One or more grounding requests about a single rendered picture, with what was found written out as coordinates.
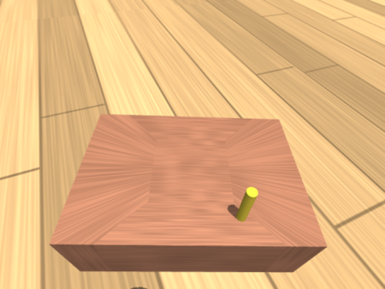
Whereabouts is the can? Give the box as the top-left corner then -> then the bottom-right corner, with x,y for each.
236,187 -> 258,222

